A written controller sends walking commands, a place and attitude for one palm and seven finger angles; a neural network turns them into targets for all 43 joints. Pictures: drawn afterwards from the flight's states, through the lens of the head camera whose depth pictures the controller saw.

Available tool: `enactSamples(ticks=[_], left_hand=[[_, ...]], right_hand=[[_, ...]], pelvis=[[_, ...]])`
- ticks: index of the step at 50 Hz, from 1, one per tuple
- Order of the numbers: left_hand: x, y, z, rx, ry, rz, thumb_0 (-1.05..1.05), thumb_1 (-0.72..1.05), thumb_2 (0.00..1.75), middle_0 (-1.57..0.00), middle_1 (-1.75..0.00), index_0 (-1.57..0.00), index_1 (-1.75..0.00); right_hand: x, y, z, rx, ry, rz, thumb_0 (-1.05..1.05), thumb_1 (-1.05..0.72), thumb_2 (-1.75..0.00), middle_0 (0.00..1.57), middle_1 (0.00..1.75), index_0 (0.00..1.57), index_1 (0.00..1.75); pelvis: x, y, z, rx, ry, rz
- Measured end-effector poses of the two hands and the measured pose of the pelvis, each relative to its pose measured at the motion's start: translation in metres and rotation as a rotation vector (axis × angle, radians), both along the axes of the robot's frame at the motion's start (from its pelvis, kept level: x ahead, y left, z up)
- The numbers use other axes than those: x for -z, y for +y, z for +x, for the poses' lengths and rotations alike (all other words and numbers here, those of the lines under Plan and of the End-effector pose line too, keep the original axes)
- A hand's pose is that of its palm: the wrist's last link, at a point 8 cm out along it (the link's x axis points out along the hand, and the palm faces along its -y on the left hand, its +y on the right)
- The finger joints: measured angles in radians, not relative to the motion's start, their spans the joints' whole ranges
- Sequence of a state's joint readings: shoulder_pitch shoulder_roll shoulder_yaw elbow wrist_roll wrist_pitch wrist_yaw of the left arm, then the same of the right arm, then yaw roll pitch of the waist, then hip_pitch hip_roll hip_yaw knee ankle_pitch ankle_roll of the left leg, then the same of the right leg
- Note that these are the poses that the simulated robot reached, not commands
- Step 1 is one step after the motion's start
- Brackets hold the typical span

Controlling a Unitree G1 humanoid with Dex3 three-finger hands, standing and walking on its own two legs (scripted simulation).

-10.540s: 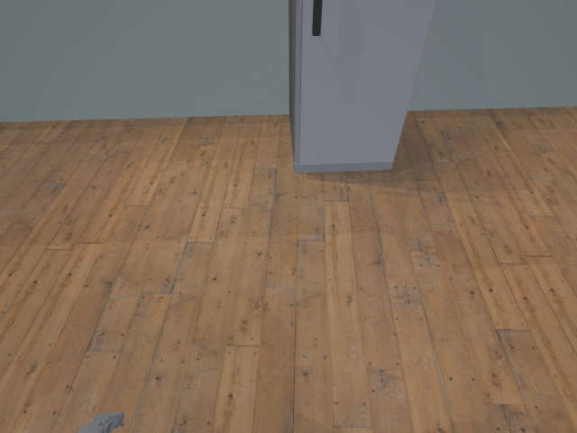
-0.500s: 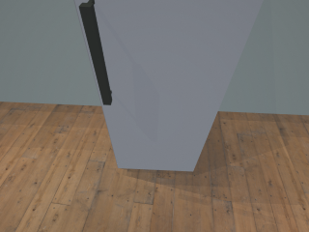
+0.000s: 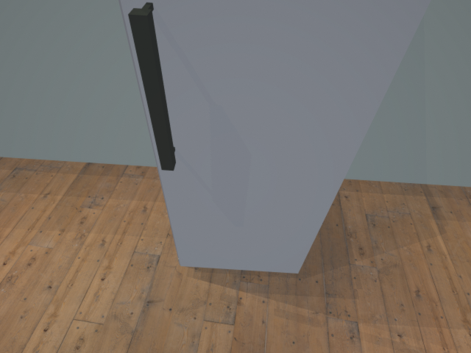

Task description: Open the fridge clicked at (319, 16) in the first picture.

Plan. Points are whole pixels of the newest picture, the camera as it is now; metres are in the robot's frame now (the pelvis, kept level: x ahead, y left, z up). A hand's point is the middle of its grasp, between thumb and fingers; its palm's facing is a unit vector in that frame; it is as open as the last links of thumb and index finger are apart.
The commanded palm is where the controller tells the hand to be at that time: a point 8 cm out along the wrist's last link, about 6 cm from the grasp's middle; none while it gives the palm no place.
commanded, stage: shuffle to correct the standing spot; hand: left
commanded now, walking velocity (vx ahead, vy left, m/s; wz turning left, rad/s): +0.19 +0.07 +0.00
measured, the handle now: (160, 99) +0.53 +0.20 +0.16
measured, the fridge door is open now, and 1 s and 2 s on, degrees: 0 0 0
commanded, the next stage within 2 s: come to a stop and stand still in 0.06 s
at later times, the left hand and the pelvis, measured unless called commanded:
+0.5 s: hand out of the picture +0.14 +0.18 -0.16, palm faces +0.08 -0.97 -0.23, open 7.1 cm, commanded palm none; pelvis +0.08 -0.01 +0.00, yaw +2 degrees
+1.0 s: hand out of the picture +0.01 +0.17 -0.17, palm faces +0.04 -0.99 -0.16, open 7.3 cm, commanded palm none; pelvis +0.04 +0.02 +0.01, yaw +0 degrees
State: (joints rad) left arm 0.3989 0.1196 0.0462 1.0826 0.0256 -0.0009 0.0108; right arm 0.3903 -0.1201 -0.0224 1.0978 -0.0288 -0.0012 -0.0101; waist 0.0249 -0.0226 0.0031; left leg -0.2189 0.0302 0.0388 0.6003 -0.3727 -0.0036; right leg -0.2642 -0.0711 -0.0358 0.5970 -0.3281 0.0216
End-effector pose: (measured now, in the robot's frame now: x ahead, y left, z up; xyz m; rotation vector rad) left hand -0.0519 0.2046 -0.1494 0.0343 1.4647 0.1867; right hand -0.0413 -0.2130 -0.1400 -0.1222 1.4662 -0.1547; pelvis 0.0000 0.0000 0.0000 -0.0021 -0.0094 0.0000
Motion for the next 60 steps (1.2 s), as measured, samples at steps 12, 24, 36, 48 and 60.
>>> enactSamples(ticks=[12,24,36,48,60], left_hand=[[-0.012,0.020,0.120,0.120,-0.077,0.073,0.03,0.95,0.90,-0.20,-0.30,-0.20,-0.30],[-0.019,0.020,0.182,0.068,-0.222,0.122,0.01,0.96,0.90,-0.20,-0.30,-0.20,-0.30],[0.002,0.044,0.138,0.043,-0.129,0.045,0.01,0.93,0.90,-0.20,-0.30,-0.20,-0.30],[-0.014,0.022,0.064,0.067,-0.020,0.032,0.01,0.92,0.90,-0.20,-0.30,-0.20,-0.30],[-0.008,0.005,0.042,0.064,-0.015,-0.014,0.01,0.91,0.90,-0.20,-0.30,-0.20,-0.30]], right_hand=[[0.000,0.026,0.005,0.081,0.098,0.061,0.00,-0.91,-0.90,0.20,0.30,0.20,0.30],[0.006,0.000,0.116,0.002,-0.023,0.027,0.00,-0.91,-0.90,0.20,0.30,0.20,0.30],[-0.016,0.005,0.159,-0.068,-0.210,-0.083,0.01,-0.93,-0.90,0.20,0.30,0.20,0.30],[-0.009,0.008,0.141,-0.026,-0.246,-0.015,-0.01,-0.95,-0.90,0.20,0.30,0.21,0.30],[-0.010,0.003,0.055,0.002,-0.052,-0.023,0.00,-0.92,-0.90,0.20,0.30,0.20,0.30]], pelvis=[[-0.001,-0.003,0.058,0.023,0.012,0.019],[-0.005,-0.008,0.077,-0.034,-0.009,0.029],[-0.003,0.022,0.062,-0.011,-0.021,0.013],[-0.010,0.019,0.039,0.002,-0.019,0.008],[-0.012,0.012,0.026,-0.009,-0.027,-0.006]])
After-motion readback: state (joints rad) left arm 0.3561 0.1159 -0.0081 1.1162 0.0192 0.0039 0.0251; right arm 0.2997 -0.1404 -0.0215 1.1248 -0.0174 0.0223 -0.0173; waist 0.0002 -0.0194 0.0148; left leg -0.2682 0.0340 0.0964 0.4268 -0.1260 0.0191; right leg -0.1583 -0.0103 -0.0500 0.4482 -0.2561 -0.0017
